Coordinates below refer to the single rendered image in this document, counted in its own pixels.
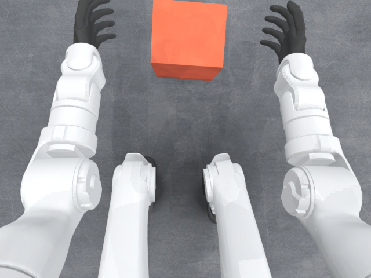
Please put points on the left robot forearm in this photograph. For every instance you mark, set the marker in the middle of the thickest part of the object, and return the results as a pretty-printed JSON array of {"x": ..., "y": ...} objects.
[{"x": 75, "y": 108}]

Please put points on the right robot forearm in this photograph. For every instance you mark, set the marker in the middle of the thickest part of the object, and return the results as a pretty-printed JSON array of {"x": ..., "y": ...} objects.
[{"x": 309, "y": 137}]

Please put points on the robot left hand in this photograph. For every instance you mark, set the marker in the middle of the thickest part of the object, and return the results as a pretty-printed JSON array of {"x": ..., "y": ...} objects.
[{"x": 85, "y": 29}]

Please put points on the left robot thigh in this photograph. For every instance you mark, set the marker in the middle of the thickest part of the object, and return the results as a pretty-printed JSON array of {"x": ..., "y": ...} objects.
[{"x": 125, "y": 248}]

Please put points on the left robot upper arm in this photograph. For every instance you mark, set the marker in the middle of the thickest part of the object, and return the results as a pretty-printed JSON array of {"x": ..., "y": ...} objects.
[{"x": 56, "y": 193}]

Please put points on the robot right hand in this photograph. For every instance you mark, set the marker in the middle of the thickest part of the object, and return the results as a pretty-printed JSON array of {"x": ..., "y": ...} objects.
[{"x": 292, "y": 39}]

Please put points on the robot right shin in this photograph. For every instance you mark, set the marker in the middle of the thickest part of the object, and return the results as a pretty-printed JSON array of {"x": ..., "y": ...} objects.
[{"x": 237, "y": 167}]

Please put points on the right robot upper arm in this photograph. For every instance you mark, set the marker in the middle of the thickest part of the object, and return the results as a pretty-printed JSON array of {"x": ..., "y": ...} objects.
[{"x": 327, "y": 201}]

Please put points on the carton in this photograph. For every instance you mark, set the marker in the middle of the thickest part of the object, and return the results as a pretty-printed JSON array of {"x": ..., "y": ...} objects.
[{"x": 187, "y": 39}]

